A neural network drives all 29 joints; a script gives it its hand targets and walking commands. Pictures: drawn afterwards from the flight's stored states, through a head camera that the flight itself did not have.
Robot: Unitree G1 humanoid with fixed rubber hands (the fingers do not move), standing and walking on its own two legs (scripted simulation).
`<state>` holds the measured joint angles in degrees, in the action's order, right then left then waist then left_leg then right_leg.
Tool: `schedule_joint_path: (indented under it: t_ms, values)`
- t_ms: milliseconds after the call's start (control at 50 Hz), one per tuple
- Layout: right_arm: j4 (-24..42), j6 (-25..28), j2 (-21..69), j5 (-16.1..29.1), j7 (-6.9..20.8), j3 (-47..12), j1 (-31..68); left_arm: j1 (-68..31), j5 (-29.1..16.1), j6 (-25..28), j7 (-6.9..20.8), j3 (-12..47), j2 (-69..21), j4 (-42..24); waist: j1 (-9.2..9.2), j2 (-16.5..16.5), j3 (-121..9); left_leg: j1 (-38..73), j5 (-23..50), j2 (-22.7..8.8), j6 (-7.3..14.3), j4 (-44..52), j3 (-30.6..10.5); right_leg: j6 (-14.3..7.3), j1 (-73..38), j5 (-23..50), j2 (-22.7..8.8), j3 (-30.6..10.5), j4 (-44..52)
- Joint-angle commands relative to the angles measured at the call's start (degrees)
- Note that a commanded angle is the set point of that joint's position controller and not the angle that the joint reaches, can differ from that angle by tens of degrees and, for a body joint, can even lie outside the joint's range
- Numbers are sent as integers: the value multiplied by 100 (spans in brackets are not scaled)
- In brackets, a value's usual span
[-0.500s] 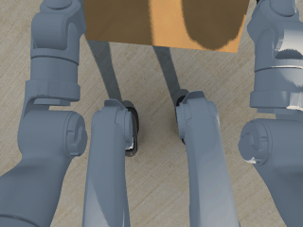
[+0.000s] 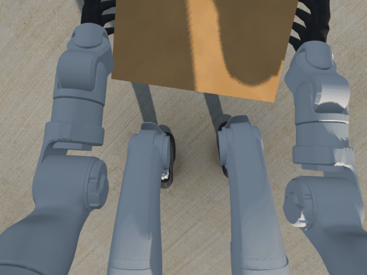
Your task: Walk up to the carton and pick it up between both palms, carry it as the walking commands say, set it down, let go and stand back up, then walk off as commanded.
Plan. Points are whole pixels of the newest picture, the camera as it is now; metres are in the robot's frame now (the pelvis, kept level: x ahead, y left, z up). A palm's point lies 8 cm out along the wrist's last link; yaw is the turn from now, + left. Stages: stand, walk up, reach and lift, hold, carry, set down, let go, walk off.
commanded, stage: reach and lift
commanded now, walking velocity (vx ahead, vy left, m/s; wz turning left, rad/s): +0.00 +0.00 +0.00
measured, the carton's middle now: (201, 24) +0.53 -0.04 -0.19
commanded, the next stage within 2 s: none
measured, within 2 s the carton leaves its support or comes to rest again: neither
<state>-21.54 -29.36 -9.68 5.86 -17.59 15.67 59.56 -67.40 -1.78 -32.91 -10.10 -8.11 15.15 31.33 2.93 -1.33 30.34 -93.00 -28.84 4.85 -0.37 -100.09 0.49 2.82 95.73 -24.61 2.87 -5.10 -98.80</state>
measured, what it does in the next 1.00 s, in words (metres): rises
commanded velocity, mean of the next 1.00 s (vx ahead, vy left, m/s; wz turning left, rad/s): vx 0.00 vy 0.00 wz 0.00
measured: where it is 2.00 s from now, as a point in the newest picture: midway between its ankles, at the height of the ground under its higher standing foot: (197, 165)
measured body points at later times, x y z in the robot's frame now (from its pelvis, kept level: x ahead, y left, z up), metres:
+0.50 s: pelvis +0.01 +0.01 +0.06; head +0.32 -0.02 +0.37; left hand +0.52 +0.13 -0.07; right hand +0.46 -0.22 -0.07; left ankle +0.14 +0.11 -0.48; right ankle +0.16 -0.13 -0.48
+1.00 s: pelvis +0.00 -0.01 +0.11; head +0.28 -0.03 +0.45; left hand +0.51 +0.13 +0.01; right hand +0.45 -0.23 +0.02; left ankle +0.14 +0.11 -0.48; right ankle +0.16 -0.13 -0.48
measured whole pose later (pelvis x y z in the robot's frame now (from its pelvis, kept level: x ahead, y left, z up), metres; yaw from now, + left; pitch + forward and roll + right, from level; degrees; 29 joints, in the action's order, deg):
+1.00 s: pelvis +0.00 -0.01 +0.11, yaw -2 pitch +12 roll +2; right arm -24.9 -28.5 -3.5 3.6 -19.3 16.5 55.4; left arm -61.4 2.2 -30.6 -6.0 -10.7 14.9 35.0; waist 4.7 2.3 30.0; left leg -66.4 -23.2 3.5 -0.8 -77.7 -1.4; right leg 1.6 69.1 -18.9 3.3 -4.7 -76.3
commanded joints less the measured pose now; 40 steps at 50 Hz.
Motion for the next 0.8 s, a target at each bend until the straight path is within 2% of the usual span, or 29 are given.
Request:
schedule_joint_path:
  t_ms: [0, 40, 60, 80, 120, 160, 180, 200, 240, 260, 280, 320, 340, 360, 380, 420, 440, 480, 500, 540, 580, 600, 640, 680, 700, 720, 740, 760, 780]
  values:
    - [1321, 353, 4308, 820, 2445, -3253, 6362, -6386, -1585, 1124, 1908, 2134, -5050, -2127, 493, 742, -14542, 3508, 834, 366, 178, 1403, -149, -102, -5268, 1198, 472, 664, 1097]
    - [139, 346, 4543, 556, 2554, -2785, 6107, -6359, -1123, 1063, 2047, 1847, -5111, -1154, 478, 390, -12721, 2475, -223, 240, 170, 1499, -94, -157, -4400, 148, 306, 579, 1207]
    - [-316, 284, 4755, 431, 2675, -2818, 6015, -6009, -1057, 1024, 2163, 1633, -5437, -258, 529, 603, -12066, 2244, -867, 232, 250, 1660, -55, -139, -4169, -569, 336, 672, 1398]
    - [-799, 198, 5267, 425, 2771, -2783, 5914, -6205, -857, 968, 2281, 1601, -5258, -125, 198, 559, -12000, 1941, -1093, 219, 288, 1719, -28, -197, -4411, -982, 279, 467, 1542]
    - [-2147, 89, 5649, 38, 3008, -2123, 5245, -6502, -523, 948, 2450, 1470, -5437, 75, 443, 151, -11641, 2087, -1493, 128, 247, 1932, 17, -195, -3481, -1318, 311, 719, 1594]
    - [-1963, 120, 6119, 197, 3242, -2406, 5227, -6083, -483, 914, 2538, 1647, -5646, 83, 214, 295, -12770, 2949, -847, 140, 190, 2127, 17, -130, -4290, -734, 338, 846, 1805]
    - [-1469, 137, 6327, 637, 3277, -2739, 5546, -6452, -562, 904, 2571, 2013, -5418, -415, -35, -139, -13678, 3451, -260, 139, 119, 2061, 141, -120, -4518, -118, 395, 785, 1770]
    - [-992, 159, 6275, 736, 3266, -2900, 5713, -6289, -654, 853, 2586, 2079, -5633, -413, -11, -286, -14665, 4093, 416, 192, 165, 2021, 52, -49, -4638, 467, 390, 834, 1558]
    - [568, 10, 6219, 1234, 3214, -3675, 5964, -6344, -1197, 741, 2512, 2687, -5954, -1750, 235, -294, -17221, 5315, 1505, 348, 200, 1821, 59, -37, -5918, 1499, 461, 829, 1561]
    - [874, 57, 6140, 1400, 3238, -3751, 5999, -5971, -1208, 740, 2453, 2725, -6144, -1852, 90, -181, -16963, 5077, 1270, 292, 190, 1878, -53, -121, -5675, 1358, 459, 839, 1561]
    - [1133, 1, 6268, 1537, 3215, -3873, 5928, -5870, -1078, 713, 2401, 2634, -5962, -2319, -236, -289, -17407, 5604, 2185, 380, 134, 1871, 87, -68, -6185, 2175, 507, 782, 1576]
    - [977, 31, 5705, 1448, 3137, -3470, 5650, -5415, -970, 667, 2322, 2543, -5961, -2268, 159, -607, -16559, 5667, 2187, 296, 132, 1949, -154, -123, -5572, 2190, 446, 741, 1678]
    - [1021, 61, 5940, 1442, 3152, -3655, 5521, -5286, -1050, 761, 2314, 2570, -5972, -2227, -31, -322, -16284, 5601, 2259, 298, 195, 2000, -216, -102, -5736, 2297, 470, 655, 1705]
    - [522, 159, 5604, 1146, 3161, -3323, 5301, -4991, -778, 797, 2293, 2278, -6073, -1429, -52, -541, -15092, 5080, 1842, 270, 198, 2139, -239, -181, -5084, 1872, 419, 521, 1775]
    - [1501, 278, 5634, 1378, 3145, -3748, 5672, -4983, -1000, 880, 2322, 2620, -6166, -2281, -113, -231, -16045, 5299, 2188, 319, 229, 2045, -288, -151, -5834, 2290, 461, 506, 1747]
    - [2012, 456, 5287, 1364, 3095, -3884, 6011, -5275, -1314, 1015, 2331, 2819, -6290, -2363, 232, -119, -15785, 5385, 2060, 356, 170, 2198, -364, -173, -5703, 2209, 442, 644, 1916]
    - [2652, 453, 5324, 1441, 3020, -4231, 5973, -5753, -1641, 1104, 2271, 3215, -6316, -3382, 263, -67, -16649, 5622, 2349, 348, 170, 2193, -359, -201, -6459, 2623, 456, 560, 1870]
    - [2385, 537, 5053, 1301, 2888, -4029, 5833, -5557, -1649, 1193, 2185, 3047, -6097, -2933, 345, 172, -15668, 5632, 2503, 388, 221, 2316, -532, -147, -6024, 2613, 461, 520, 1953]
    - [2314, 471, 5446, 1268, 2831, -4073, 5548, -5888, -1716, 1287, 2133, 3016, -5849, -3617, 331, 177, -16144, 5835, 2612, 393, 155, 2224, -434, -174, -6450, 2738, 490, 478, 2034]
    - [1663, 424, 5416, 991, 2677, -3676, 4887, -5627, -1715, 1311, 2129, 2960, -5436, -3527, 482, 270, -15433, 5566, 2295, 353, 166, 2447, -420, -91, -6598, 2568, 529, 502, 2154]
    - [1182, 491, 5179, 763, 2639, -3460, 5067, -5096, -1294, 1327, 2171, 2409, -5382, -2100, 279, 580, -14023, 4409, 1420, 357, 261, 2464, -365, 7, -6093, 1685, 476, 458, 2143]
    - [1360, 477, 5415, 837, 2662, -3678, 4724, -5431, -1314, 1385, 2174, 2636, -5194, -2780, 153, 303, -14760, 4604, 1517, 370, 208, 2419, -203, -57, -6592, 1938, 471, 328, 2242]
    - [870, 502, 5555, 734, 2715, -3690, 4689, -4664, -1026, 1272, 2262, 2689, -5454, -1719, 55, 310, -13888, 4412, 1251, 320, 272, 2749, -274, 15, -6414, 1729, 437, 417, 2332]
    - [10, 390, 5750, 606, 2778, -3511, 4390, -4672, -972, 1211, 2406, 2490, -5778, -1101, 305, 277, -13493, 3849, 481, 310, 283, 2806, -220, -28, -6218, 897, 454, 383, 2506]
    - [246, 380, 5810, 663, 2830, -3729, 4544, -4267, -872, 1100, 2473, 2467, -5940, -689, 144, 294, -13508, 4165, 661, 322, 262, 2946, -195, -8, -6196, 1016, 416, 488, 2633]
    - [185, 375, 6129, 763, 2946, -3851, 4428, -4527, -981, 1123, 2498, 2754, -6308, -1108, 284, 116, -13899, 4554, 743, 307, 263, 3000, -225, -71, -6231, 1068, 408, 503, 2650]
    - [678, 334, 6466, 1023, 2931, -4147, 4491, -4416, -1036, 1112, 2506, 2944, -6121, -1601, -118, -144, -15014, 5169, 1313, 321, 285, 3017, -132, -39, -7045, 1589, 450, 383, 2718]
    - [-296, 227, 6468, 603, 2989, -3673, 3903, -4211, -723, 1041, 2565, 2641, -5945, -1040, 66, 100, -14148, 4446, 1004, 326, 270, 2936, -71, -33, -6429, 1265, 483, 470, 2715]
    - [558, 195, 6730, 1083, 2980, -4268, 4405, -4999, -1052, 1095, 2600, 2978, -5790, -2021, -118, -84, -15455, 4916, 1098, 342, 250, 2919, 45, -55, -7403, 1453, 461, 292, 2865]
